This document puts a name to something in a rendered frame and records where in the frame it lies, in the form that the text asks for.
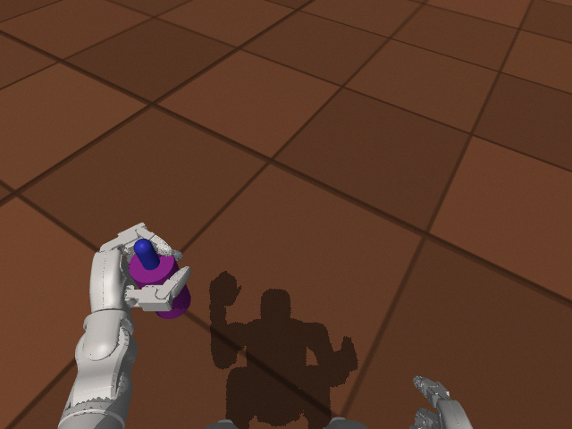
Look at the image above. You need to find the left robot hand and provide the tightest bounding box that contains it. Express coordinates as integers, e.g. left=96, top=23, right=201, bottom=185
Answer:
left=89, top=223, right=191, bottom=315

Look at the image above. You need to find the left robot arm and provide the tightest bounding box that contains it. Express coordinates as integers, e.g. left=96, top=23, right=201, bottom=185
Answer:
left=58, top=308, right=138, bottom=429

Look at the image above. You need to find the right robot hand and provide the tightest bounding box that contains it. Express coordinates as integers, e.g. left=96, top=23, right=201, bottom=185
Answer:
left=409, top=375, right=473, bottom=429

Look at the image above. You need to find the bottle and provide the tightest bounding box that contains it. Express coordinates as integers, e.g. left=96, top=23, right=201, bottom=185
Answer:
left=129, top=239, right=191, bottom=319

